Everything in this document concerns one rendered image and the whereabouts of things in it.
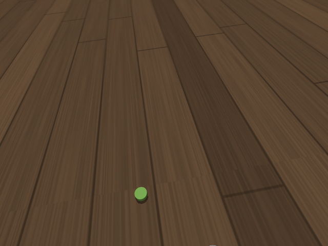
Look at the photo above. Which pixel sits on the tin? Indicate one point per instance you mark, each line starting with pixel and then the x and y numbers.
pixel 141 193

